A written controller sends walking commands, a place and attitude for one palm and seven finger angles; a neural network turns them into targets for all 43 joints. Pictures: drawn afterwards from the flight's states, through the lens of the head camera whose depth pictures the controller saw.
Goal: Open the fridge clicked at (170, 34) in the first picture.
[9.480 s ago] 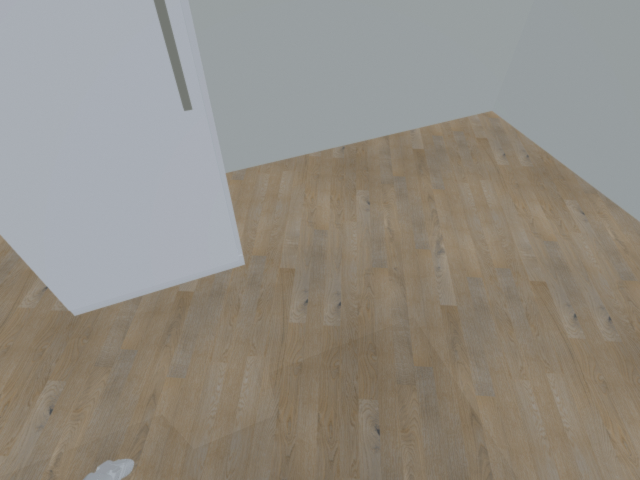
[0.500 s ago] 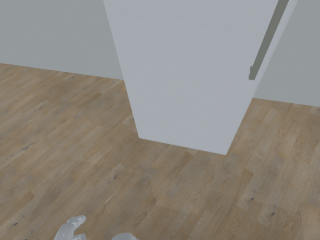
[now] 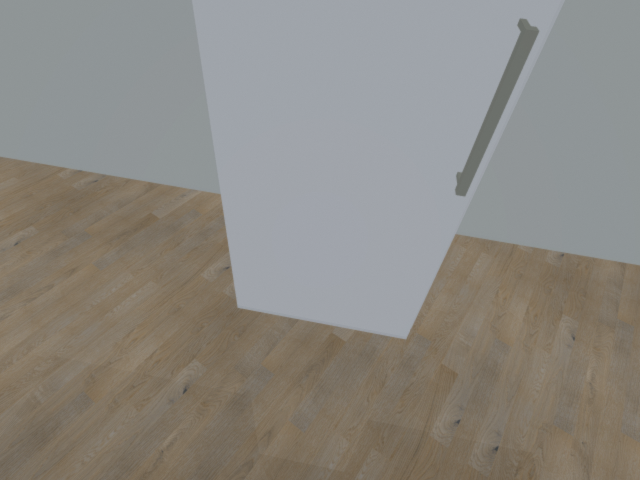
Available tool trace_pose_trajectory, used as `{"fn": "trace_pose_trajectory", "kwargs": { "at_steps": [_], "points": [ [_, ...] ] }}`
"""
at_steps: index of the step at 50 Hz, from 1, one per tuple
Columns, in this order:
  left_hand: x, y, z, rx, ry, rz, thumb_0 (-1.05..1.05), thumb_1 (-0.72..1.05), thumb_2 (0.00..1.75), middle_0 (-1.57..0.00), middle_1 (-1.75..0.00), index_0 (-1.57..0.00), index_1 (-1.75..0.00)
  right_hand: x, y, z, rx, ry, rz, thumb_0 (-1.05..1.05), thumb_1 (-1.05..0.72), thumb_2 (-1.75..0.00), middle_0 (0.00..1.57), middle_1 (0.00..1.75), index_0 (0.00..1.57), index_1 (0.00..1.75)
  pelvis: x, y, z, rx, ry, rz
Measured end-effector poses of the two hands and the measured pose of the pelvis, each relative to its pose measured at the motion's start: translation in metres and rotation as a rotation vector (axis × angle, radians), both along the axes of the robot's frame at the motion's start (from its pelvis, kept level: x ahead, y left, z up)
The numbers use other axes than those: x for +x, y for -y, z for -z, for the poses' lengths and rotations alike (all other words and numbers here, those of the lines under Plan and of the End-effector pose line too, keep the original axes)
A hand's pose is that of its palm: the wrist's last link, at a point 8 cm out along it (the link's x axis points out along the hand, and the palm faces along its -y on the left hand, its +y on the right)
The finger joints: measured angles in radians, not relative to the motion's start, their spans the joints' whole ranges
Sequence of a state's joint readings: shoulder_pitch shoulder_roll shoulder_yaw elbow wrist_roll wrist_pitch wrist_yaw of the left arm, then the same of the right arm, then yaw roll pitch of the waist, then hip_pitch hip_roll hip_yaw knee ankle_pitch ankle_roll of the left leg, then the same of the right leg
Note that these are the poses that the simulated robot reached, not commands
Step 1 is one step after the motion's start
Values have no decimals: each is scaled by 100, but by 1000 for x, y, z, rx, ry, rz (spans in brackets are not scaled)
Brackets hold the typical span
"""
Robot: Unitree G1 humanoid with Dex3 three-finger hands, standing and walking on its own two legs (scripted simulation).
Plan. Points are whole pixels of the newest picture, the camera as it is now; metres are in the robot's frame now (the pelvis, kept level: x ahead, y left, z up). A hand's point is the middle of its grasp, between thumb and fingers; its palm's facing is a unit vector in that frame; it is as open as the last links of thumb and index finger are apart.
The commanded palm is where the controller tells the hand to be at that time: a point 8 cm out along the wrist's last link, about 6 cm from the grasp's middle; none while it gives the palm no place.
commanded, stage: take the last steps up to it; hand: right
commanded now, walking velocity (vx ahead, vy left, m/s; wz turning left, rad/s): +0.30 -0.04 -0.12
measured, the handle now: (488, 118) +0.69 -0.24 +0.15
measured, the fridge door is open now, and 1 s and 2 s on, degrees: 0 0 0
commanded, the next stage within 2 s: come to a stop and stand still in 0.66 s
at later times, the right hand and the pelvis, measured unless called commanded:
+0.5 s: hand out of the picture +0.01 -0.23 -0.18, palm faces +0.14 +0.98 -0.14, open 7.4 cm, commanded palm none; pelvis +0.12 -0.08 -0.01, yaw -2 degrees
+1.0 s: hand (459, 383) +0.33 -0.23 -0.16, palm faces +0.03 +0.98 -0.21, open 7.4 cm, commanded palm none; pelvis +0.24 -0.06 +0.00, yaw -2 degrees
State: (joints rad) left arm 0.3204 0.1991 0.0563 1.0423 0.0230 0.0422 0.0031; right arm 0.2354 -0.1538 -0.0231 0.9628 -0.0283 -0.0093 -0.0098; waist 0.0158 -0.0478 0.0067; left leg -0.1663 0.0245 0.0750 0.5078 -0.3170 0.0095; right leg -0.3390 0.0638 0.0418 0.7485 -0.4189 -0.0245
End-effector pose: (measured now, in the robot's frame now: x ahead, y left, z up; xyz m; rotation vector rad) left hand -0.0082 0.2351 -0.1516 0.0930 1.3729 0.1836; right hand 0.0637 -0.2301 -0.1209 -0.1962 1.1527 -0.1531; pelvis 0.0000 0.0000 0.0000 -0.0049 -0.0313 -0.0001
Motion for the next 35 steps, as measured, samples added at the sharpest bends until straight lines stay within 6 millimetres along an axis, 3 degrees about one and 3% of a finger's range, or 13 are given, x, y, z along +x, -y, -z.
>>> {"fn": "trace_pose_trajectory", "kwargs": {
  "at_steps": [5,10,14,20,22,25,30,35],
  "points": [
    [7,-8,-9,-8,-27,6,1,91,90,-20,-30,-20,-30,-46,-6,-4,6,-119,74,0,-91,-89,20,30,20,30,16,-2,-11,-15,0,18],
    [35,-4,-13,3,-45,45,1,91,90,-20,-30,-20,-30,-86,-9,0,37,-255,151,1,-91,-89,20,30,20,30,37,7,-12,-8,-8,55],
    [82,15,-13,7,-31,107,1,91,90,-20,-30,-20,-30,-109,-9,5,79,-356,214,1,-91,-89,20,30,20,30,58,23,-8,-1,-18,77],
    [184,65,-5,32,118,197,1,91,90,-20,-30,-20,-30,-116,10,25,148,-505,274,1,-91,-89,20,30,20,30,98,62,13,16,-28,77],
    [208,82,-7,37,178,192,1,91,90,-20,-30,-20,-30,-102,23,30,153,-529,258,1,-91,-89,20,30,20,30,107,72,15,10,-17,60],
    [226,97,-17,37,236,140,0,92,90,-20,-30,-20,-30,-57,46,30,133,-479,207,1,-91,-89,20,30,20,30,123,80,8,8,-6,32],
    [237,94,-28,64,241,96,-2,95,90,-20,-30,-21,-30,54,80,24,79,-259,135,1,-91,-89,20,30,19,30,150,88,-4,-1,-5,23],
    [225,91,-19,40,134,70,-1,94,90,-20,-30,-21,-30,159,90,10,40,-58,75,1,-91,-89,20,30,19,30,178,86,-5,-13,-2,25]
  ]
}}
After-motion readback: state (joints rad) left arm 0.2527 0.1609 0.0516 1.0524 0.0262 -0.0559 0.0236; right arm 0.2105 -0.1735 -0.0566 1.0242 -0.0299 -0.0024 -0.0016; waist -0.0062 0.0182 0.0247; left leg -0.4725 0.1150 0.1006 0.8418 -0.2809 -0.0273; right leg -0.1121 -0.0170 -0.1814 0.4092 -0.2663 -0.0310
